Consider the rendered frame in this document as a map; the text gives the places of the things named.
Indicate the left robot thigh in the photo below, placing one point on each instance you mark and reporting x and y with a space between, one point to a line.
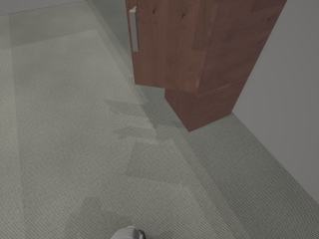
128 233

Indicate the cupboard door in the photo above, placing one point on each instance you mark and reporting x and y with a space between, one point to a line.
172 35

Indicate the handle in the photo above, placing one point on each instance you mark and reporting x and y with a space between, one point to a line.
134 29

